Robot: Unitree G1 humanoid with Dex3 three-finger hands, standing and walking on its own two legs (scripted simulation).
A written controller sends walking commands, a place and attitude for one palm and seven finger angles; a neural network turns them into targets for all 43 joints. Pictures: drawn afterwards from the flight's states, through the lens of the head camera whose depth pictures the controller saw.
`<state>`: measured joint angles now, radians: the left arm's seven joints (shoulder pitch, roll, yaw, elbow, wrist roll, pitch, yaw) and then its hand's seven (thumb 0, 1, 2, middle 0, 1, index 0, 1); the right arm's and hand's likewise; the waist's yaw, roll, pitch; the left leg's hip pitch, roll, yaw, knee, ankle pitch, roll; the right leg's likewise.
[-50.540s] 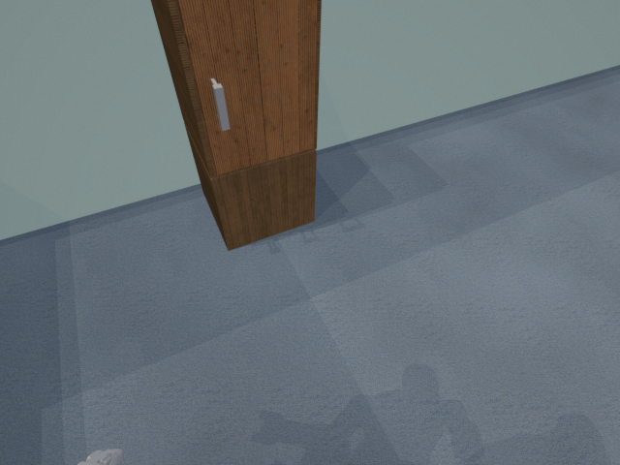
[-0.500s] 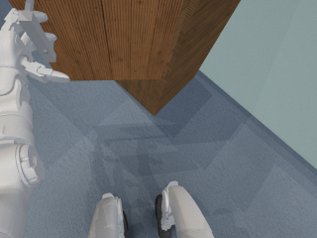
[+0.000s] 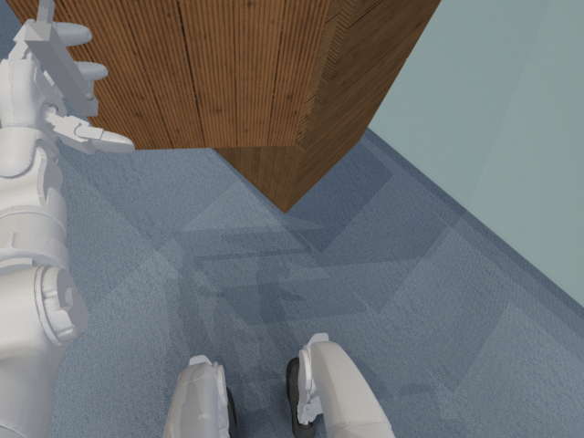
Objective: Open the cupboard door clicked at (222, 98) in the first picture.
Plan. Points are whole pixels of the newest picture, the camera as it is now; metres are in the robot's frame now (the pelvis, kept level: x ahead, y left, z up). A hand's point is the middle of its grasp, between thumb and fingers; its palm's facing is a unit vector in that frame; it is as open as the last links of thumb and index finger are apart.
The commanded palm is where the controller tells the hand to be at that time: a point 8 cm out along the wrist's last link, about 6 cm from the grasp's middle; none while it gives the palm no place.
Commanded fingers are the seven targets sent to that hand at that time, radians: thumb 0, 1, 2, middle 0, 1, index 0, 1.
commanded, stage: slide the fingers in behind the handle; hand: left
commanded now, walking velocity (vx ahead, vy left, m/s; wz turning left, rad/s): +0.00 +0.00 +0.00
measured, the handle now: (68, 61) +0.59 +0.22 +0.04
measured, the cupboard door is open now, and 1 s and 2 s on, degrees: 49 49 92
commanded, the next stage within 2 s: close the thumb around the handle in 0.10 s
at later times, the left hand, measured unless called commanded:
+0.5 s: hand (85, 99) +0.53 +0.20 +0.04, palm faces -0.01 -1.00 -0.02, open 11.5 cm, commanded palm +0.51 +0.23 +0.04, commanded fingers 0.00 0.40 0.68 -0.36 -1.30 -0.36 -1.30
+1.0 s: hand (85, 96) +0.54 +0.20 +0.04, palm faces -0.01 -1.00 -0.01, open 5.8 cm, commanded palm +0.52 +0.23 +0.04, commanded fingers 0.00 0.90 0.90 -0.40 -1.35 -0.40 -1.35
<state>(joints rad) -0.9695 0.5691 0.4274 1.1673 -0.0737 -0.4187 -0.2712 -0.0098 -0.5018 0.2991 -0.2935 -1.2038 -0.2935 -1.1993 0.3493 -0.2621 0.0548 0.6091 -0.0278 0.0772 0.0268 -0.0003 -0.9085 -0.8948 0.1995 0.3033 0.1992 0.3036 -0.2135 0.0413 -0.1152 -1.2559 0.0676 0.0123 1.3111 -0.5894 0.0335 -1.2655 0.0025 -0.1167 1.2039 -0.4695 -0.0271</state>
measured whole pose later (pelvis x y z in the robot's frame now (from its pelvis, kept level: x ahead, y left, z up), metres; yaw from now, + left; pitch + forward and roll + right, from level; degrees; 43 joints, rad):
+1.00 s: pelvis +0.00 +0.01 +0.00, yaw +0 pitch +30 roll -5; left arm -0.99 0.57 0.42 1.20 -0.07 -0.44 -0.27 0.01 0.71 0.82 -0.36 -1.35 -0.37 -1.34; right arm 0.35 -0.27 0.06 0.62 -0.03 0.07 0.02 0.00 -0.91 -0.89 0.20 0.30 0.20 0.30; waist -0.22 0.04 -0.12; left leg -1.27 0.06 0.02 1.33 -0.59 0.05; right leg -1.27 0.00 -0.11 1.21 -0.47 -0.01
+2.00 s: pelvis +0.01 -0.03 +0.03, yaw +4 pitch +21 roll +0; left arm -0.10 -0.11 -0.13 0.45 0.11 -0.50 0.58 0.02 0.68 0.75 -0.30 -1.32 -0.34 -1.33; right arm 0.19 -0.17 -0.02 0.61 -0.09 -0.02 0.06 0.01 -0.91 -0.90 0.20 0.30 0.20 0.30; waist -0.02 0.02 -0.17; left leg -0.98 0.03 0.02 1.18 -0.56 0.00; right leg -1.02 -0.03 -0.10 1.16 -0.50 -0.06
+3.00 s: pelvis +0.00 -0.03 +0.02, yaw +4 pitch +20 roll +1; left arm -0.11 -0.13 -0.19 0.46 0.12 -0.48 0.58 -0.01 -0.49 0.30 -0.32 -0.71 -0.33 -0.70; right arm 0.17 -0.18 -0.02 0.62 -0.09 -0.07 0.03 0.01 -0.91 -0.90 0.20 0.30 0.20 0.30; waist -0.02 0.02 -0.17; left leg -1.00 0.02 0.01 1.20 -0.55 -0.01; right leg -1.05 -0.04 -0.11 1.20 -0.50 -0.07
